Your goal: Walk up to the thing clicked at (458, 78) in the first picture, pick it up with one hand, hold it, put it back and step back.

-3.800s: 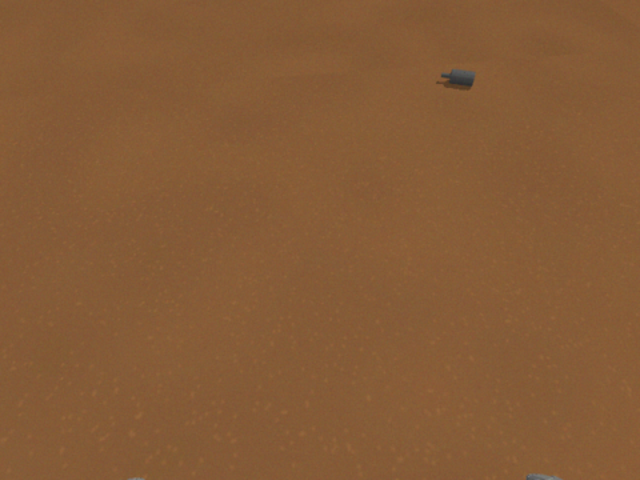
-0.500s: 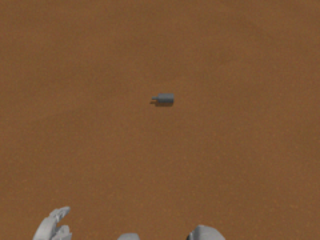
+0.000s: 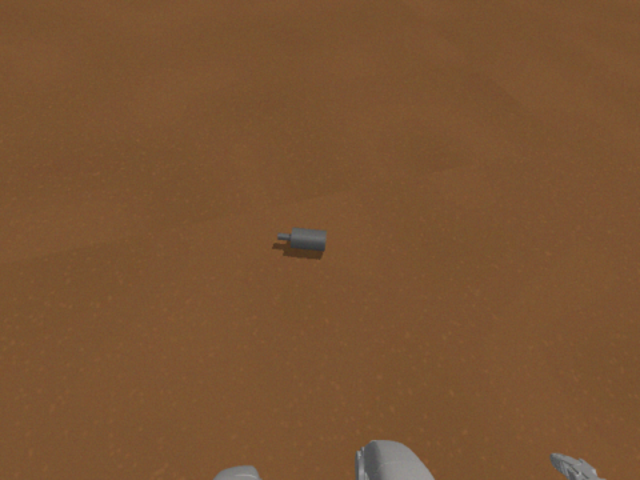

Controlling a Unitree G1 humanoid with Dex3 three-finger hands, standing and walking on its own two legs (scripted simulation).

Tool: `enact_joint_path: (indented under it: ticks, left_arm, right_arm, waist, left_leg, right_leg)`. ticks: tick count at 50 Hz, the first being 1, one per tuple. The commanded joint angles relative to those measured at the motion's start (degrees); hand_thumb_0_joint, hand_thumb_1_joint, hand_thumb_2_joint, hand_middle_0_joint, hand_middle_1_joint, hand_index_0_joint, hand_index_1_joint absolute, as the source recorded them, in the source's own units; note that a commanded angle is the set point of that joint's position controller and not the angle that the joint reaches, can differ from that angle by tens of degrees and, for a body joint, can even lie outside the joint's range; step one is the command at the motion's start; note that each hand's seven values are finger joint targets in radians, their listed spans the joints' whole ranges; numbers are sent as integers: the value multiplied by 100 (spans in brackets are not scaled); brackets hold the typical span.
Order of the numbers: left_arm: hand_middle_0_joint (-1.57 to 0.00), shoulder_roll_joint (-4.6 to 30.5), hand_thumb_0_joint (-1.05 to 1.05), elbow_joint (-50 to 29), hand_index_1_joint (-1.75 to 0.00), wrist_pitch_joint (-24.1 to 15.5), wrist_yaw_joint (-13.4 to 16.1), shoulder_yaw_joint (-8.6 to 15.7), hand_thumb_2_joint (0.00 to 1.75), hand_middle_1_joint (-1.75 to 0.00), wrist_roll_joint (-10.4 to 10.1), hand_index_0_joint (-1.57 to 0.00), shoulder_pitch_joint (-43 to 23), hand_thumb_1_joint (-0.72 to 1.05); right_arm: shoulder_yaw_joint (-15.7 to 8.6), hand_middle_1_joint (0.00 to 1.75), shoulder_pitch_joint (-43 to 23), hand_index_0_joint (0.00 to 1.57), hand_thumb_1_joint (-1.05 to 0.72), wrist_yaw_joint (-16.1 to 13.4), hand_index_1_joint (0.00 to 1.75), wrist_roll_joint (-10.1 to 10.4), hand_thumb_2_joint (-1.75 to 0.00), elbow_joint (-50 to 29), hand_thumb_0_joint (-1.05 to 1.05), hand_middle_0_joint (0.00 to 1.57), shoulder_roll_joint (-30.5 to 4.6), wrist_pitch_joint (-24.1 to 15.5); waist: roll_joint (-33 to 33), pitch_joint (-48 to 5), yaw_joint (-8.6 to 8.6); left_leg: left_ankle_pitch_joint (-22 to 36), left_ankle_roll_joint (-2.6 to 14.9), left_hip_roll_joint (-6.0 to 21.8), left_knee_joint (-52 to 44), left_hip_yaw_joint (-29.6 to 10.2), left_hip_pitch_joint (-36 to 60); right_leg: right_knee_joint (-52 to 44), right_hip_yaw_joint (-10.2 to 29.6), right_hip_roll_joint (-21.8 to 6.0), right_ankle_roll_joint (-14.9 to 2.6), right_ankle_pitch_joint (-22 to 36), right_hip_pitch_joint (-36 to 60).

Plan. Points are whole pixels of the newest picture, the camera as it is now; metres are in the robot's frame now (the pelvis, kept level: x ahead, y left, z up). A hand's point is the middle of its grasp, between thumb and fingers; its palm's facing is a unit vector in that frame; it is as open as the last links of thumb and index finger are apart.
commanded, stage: walk up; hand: left
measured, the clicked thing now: (301, 238) +1.01 +0.04 -0.72
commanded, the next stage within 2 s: none
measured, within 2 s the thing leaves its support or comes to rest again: neither
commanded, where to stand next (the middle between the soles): +0.65 -0.24 m, yaw +5 degrees
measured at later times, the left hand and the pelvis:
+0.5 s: hand (214, 407) +0.22 +0.17 -0.14, palm faces +0.03 -0.93 -0.35, open 7.4 cm; pelvis +0.20 -0.11 +0.00, yaw +1 degrees
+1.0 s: hand (290, 278) +0.44 +0.07 -0.13, palm faces +0.03 -0.91 -0.41, open 7.4 cm; pelvis +0.38 -0.23 -0.01, yaw +2 degrees
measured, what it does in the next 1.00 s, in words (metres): walks ahead: right foot, then left foot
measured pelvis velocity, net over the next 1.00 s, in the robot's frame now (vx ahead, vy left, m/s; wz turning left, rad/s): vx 0.38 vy -0.23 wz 0.04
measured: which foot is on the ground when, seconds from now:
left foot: down 0.00-0.22, up 0.24-0.52, down 0.54-0.90, up 0.92-1.00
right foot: up 0.00-0.16, down 0.18-0.56, up 0.58-0.86, down 0.88-1.00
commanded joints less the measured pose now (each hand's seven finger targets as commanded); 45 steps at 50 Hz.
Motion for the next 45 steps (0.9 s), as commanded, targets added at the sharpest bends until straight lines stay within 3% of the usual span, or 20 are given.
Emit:
enact_joint_path:
  ticks: [1,7,9,10,11,12,15,17,21,25,26,27,28,29,32,34,38,43,44,45]
  left_arm:
    - [-20,965,0,-483,-30,-130,-121,333,90,-30,13,-20,-103,90]
    - [-20,1035,0,-194,-30,-175,-157,447,90,-30,66,-20,21,90]
    - [-20,1308,0,-88,-30,-238,-97,586,90,-30,114,-20,384,90]
    - [-20,1729,0,-2,-30,-309,-6,727,90,-30,153,-20,1016,90]
    - [-20,2147,0,-126,-30,-374,77,722,90,-30,73,-20,1142,90]
    - [-20,2161,0,-283,-30,-373,113,689,90,-30,13,-20,685,90]
    - [-20,1538,0,-444,-30,-375,214,512,90,-30,-11,-20,-9,90]
    - [-20,1367,0,-506,-30,-387,214,446,90,-30,17,-20,-112,90]
    - [-20,1318,0,-673,-30,-403,199,385,90,-30,33,-20,31,90]
    - [-20,1229,0,-896,-30,-299,160,262,90,-30,-6,-20,-400,90]
    - [-20,956,0,-929,-30,-301,165,149,90,-30,8,-20,-245,90]
    - [-20,591,0,-993,-30,-318,153,70,90,-30,-11,-20,-107,90]
    - [-20,815,0,-918,-30,-233,191,172,90,-30,-24,-20,98,90]
    - [-20,1349,0,-830,-30,-181,243,265,90,-30,17,-20,-45,90]
    - [-20,1262,0,-566,-30,-160,209,315,90,-30,26,-20,94,90]
    - [-20,1187,0,-433,-30,-139,89,349,90,-30,36,-20,240,90]
    - [-20,993,0,-557,-30,-124,-73,358,90,-30,45,-20,-234,90]
    - [-20,1187,0,-162,-30,-223,-20,500,90,-30,82,-20,341,90]
    - [-20,1345,0,-37,-30,-267,33,587,90,-30,99,-20,763,90]
    - [-20,1807,0,3,-30,-336,132,713,90,-30,156,-20,1307,90]
  right_arm:
    - [-545,30,21,20,-90,-96,30,-44,-90,-317,0,20,-1942,-154]
    - [-555,30,-394,20,-90,-26,30,-38,-90,-229,0,20,-1966,-53]
    - [-429,30,-178,20,-90,-44,30,-96,-90,-157,0,20,-1633,30]
    - [-293,30,-102,20,-90,-42,30,-66,-90,-225,0,20,-1207,43]
    - [-233,30,-355,20,-90,-79,30,37,-90,-439,0,20,-1117,27]
    - [-356,30,-563,20,-90,-157,30,-48,-90,-328,0,20,-1485,84]
    - [-314,30,141,20,-90,-83,30,77,-90,133,0,20,-1444,35]
    - [-307,30,295,20,-90,3,30,17,-90,238,0,20,-1323,49]
    - [-314,30,-5,20,-90,70,30,-20,-90,24,0,20,-1152,41]
    - [-450,30,568,20,-90,21,30,-16,-90,151,0,20,-1227,-35]
    - [-541,30,1039,20,-90,-50,30,-55,-90,273,0,20,-1479,-72]
    - [-690,30,1542,20,-90,-132,30,-144,-90,247,0,20,-2005,-103]
    - [-721,30,1396,20,-90,-186,30,-102,-90,-1,0,20,-2284,-100]
    - [-726,30,1156,20,-90,-172,30,88,-90,-33,0,20,-2310,-75]
    - [-525,30,346,20,-90,-175,30,42,-90,-182,0,20,-1800,-80]
    - [-502,30,175,20,-90,-125,30,-13,-90,-193,0,20,-1795,-85]
    - [-573,30,158,20,-90,-60,30,-66,-90,-203,0,20,-1989,-105]
    - [-473,30,-204,20,-90,-35,30,-120,-90,-222,0,20,-1720,51]
    - [-377,30,-27,20,-90,-48,30,-156,-90,-183,0,20,-1431,100]
    - [-213,30,-34,20,-90,-48,30,-117,-90,-293,0,20,-956,96]
  waist:
    - [1665,14,-65]
    - [1335,-266,250]
    - [428,-355,469]
    - [-1042,-433,826]
    - [-1881,-380,868]
    - [-950,-31,712]
    - [-514,-203,134]
    - [-534,-228,95]
    - [-417,-358,239]
    - [183,-555,-314]
    - [788,-890,-555]
    - [1942,-1152,-744]
    - [1560,-969,-603]
    - [956,-667,-558]
    - [1039,51,-90]
    - [1377,76,-38]
    - [1747,7,-159]
    - [1006,-371,328]
    - [219,-516,542]
    - [-1350,-455,856]
  left_leg:
    - [-526,1242,1418,-1830,-1118,-238]
    - [-1527,826,1067,-1142,-620,-801]
    - [-1281,627,703,355,-294,-1252]
    - [-654,385,177,2482,111,-2038]
    - [-1702,175,-520,3549,-67,-3178]
    - [-1616,156,2,3906,-931,-2971]
    - [-854,193,339,3036,-838,-2242]
    - [-858,108,255,2161,-546,-1602]
    - [-251,50,101,938,-294,-1057]
    - [704,168,-279,-240,34,909]
    - [329,365,-176,-360,-440,1983]
    - [-828,789,1151,-1055,-2495,2630]
    - [-1705,1338,2263,-1881,-4627,2429]
    - [-1649,1600,2414,-1896,-4637,1900]
    - [-921,1277,1661,-1787,-2682,625]
    - [-877,1251,1392,-1778,-1872,-78]
    - [-1378,1168,1233,-1795,-1403,-271]
    - [-1874,765,744,-422,-723,-1359]
    - [-1942,628,482,750,-494,-1787]
    - [-1563,355,-175,2804,5,-2712]
  right_leg:
    - [-1300,167,-507,62,425,-224]
    - [-2504,-635,-121,26,1340,1375]
    - [-2759,-679,164,-44,465,2234]
    - [-3841,819,-565,-340,-968,2806]
    - [-5151,3475,-1874,-1042,-1110,2866]
    - [-5186,3686,-2163,-1318,-1115,2143]
    - [-4465,1682,-1416,-1278,440,1882]
    - [-4309,832,-1077,-1272,1329,1458]
    - [-4167,579,-1181,-1332,1690,1446]
    - [-3225,26,-847,-981,926,438]
    - [-2138,-181,-589,-752,1422,-129]
    - [-417,-530,9,-383,654,-1050]
    - [344,-13,355,-191,-668,-1783]
    - [690,535,59,-184,-648,-1701]
    - [220,555,-425,-59,-13,-1239]
    - [-433,308,-453,49,173,-604]
    - [-1713,64,-413,59,620,-93]
    - [-2559,-513,103,-22,696,2038]
    - [-2760,-380,177,-82,222,2716]
    - [-4085,1528,-832,-405,-1529,3044]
